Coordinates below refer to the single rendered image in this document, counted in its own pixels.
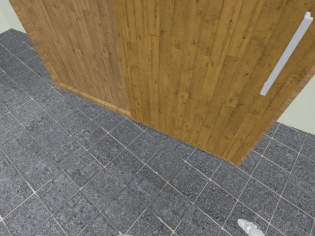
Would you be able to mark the robot right hand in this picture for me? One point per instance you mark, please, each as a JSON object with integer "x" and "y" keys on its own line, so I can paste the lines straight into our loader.
{"x": 250, "y": 228}

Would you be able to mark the wardrobe door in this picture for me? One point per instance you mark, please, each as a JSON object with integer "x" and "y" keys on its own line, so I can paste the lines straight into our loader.
{"x": 194, "y": 69}
{"x": 81, "y": 41}

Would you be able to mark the handle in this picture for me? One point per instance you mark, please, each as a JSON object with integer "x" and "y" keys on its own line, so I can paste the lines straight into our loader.
{"x": 19, "y": 6}
{"x": 288, "y": 51}

